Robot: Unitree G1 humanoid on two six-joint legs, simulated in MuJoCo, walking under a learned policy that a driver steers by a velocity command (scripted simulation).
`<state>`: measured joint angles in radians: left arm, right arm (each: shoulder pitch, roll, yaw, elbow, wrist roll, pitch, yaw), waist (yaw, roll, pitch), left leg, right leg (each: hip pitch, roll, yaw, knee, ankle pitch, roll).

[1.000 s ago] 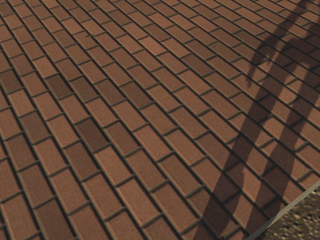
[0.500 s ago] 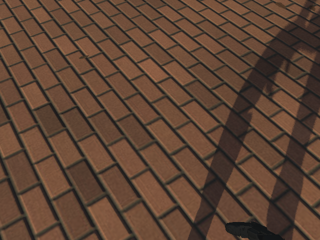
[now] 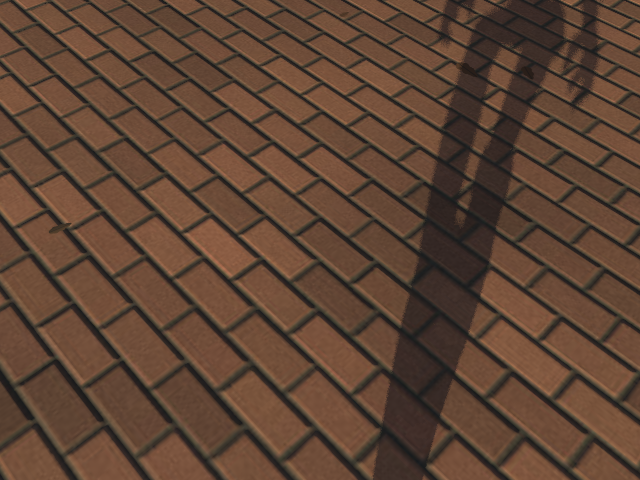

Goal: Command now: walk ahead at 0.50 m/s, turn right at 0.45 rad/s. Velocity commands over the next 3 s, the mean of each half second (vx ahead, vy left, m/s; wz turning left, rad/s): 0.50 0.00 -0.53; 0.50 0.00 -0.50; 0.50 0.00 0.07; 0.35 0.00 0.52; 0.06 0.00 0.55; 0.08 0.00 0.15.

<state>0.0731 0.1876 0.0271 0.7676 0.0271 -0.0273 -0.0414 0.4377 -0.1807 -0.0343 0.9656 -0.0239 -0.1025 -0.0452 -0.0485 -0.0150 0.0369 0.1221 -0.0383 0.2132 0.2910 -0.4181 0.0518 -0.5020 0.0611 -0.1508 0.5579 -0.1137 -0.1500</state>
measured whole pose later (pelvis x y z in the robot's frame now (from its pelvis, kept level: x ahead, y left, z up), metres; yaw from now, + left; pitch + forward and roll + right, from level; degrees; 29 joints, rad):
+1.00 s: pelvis +0.53 -0.08 +0.01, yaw -33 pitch +2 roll +2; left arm 0.08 0.23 0.03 0.66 0.04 0.00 -0.07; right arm 0.44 -0.24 -0.04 0.85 -0.02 -0.08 0.01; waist -0.08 -0.03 0.01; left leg 0.01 0.00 0.21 0.26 -0.30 0.01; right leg -0.58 -0.05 -0.01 0.68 -0.12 -0.06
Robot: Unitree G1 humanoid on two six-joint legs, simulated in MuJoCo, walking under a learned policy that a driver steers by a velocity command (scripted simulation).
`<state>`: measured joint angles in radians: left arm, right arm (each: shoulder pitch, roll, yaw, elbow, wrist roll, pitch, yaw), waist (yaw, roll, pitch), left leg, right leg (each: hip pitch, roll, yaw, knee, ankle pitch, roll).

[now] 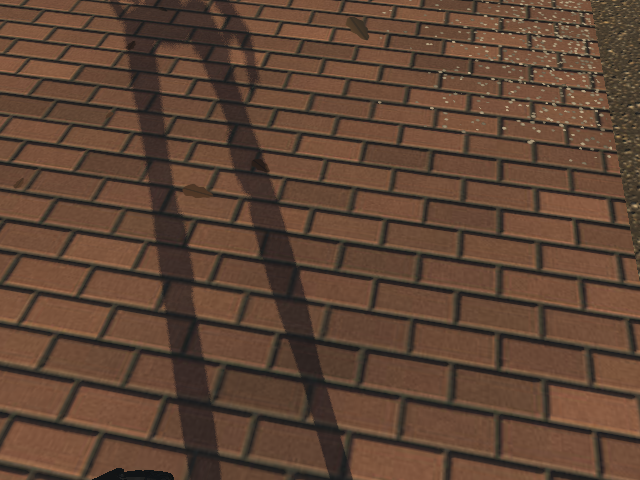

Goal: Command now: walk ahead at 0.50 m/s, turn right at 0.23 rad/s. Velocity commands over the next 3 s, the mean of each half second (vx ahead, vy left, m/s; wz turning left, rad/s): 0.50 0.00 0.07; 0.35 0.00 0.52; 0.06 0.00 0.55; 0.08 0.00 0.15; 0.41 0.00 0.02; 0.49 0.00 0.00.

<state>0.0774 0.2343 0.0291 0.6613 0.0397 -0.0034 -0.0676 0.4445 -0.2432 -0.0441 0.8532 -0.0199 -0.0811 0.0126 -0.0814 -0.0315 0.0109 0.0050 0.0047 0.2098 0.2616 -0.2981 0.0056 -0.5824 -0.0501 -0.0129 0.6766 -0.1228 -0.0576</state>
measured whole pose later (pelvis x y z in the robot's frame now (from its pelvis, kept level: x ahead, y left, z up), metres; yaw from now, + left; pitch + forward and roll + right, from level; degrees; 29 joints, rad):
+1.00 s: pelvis +0.48 +0.06 +0.00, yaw +24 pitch +1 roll +0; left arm 0.12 0.26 0.02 0.72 0.03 0.00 0.01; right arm 0.34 -0.28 -0.07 0.79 0.00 -0.01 0.00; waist -0.05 -0.04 0.07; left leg -0.16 -0.16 -0.13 0.39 -0.23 0.12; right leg -0.64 -0.05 0.05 0.86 -0.17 0.05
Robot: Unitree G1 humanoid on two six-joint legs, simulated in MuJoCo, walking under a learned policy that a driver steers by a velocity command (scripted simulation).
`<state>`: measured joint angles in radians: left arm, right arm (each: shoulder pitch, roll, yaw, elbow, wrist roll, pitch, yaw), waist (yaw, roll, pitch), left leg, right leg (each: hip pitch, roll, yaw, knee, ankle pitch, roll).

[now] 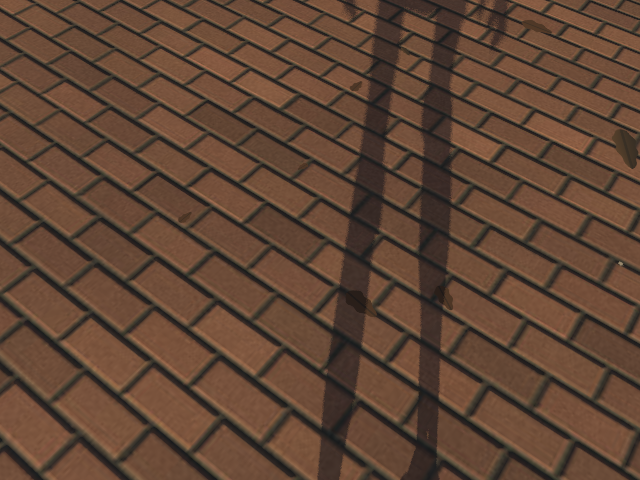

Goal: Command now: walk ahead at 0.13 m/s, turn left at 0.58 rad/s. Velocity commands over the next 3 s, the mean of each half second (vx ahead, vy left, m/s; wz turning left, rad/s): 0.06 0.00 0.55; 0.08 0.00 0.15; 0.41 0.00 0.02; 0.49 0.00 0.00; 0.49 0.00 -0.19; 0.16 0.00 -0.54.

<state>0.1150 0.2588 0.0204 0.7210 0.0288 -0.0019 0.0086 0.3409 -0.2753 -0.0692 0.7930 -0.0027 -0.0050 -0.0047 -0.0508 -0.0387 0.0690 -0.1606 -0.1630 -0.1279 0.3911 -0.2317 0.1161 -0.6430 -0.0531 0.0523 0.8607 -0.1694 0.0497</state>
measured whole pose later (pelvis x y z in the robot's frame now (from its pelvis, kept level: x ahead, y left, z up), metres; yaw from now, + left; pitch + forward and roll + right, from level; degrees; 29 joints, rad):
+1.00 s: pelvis +0.07 -0.02 +0.00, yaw +20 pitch +0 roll +0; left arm 0.34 0.24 0.03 0.86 0.03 0.00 0.01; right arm 0.25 -0.24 -0.02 0.82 -0.02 0.02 0.00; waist 0.03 0.02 -0.02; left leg -0.27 -0.05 -0.01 0.64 -0.38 0.07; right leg -0.12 0.03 -0.03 0.45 -0.32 -0.06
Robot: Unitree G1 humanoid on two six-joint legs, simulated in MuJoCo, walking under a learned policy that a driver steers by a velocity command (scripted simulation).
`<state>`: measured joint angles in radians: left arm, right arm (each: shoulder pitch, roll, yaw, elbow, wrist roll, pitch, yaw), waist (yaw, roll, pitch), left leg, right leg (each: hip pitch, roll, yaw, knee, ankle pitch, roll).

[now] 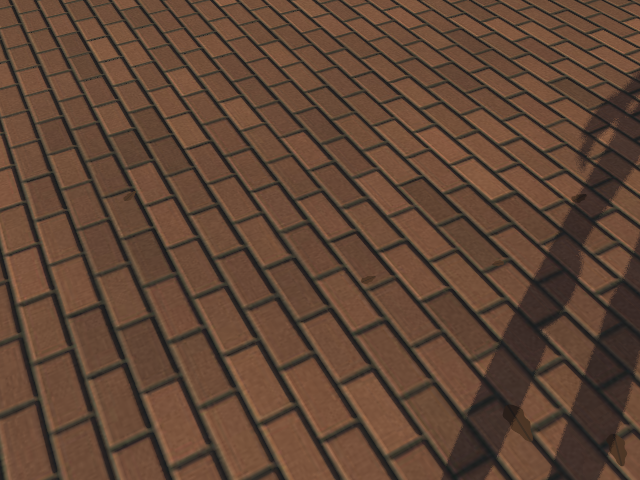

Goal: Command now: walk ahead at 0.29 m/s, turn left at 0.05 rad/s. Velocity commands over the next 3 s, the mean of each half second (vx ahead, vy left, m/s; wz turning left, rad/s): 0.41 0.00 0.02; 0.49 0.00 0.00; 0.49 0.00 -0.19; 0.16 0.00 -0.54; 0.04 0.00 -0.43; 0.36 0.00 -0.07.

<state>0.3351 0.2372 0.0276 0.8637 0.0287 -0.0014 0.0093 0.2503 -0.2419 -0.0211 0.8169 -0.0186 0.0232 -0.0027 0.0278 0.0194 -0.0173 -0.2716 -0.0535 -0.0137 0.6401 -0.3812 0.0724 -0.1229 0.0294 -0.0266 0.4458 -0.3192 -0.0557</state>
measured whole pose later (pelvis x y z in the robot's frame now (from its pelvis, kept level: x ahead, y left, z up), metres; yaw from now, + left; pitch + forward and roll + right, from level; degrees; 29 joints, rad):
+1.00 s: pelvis +0.47 +0.01 +0.00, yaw +0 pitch +0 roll +0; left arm 0.19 0.23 0.05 0.94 0.02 -0.07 -0.01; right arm 0.32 -0.23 -0.04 0.98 -0.02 -0.07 0.01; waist -0.02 0.03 0.07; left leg -0.37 0.03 -0.01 1.15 -0.31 0.08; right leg -0.28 0.05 -0.11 0.45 -0.16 -0.09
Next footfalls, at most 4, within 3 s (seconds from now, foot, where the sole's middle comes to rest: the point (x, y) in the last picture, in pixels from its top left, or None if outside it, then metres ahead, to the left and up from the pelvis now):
0.32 left None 0.24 0.14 -0.78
0.86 right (375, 479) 0.56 -0.05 -0.78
1.40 left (297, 353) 0.86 0.13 -0.78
1.86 right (387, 328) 0.94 -0.10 -0.78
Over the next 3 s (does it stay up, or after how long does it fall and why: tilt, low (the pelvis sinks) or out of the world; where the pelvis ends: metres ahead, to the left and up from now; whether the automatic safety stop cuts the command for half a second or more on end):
stays up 0.98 -0.09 0.01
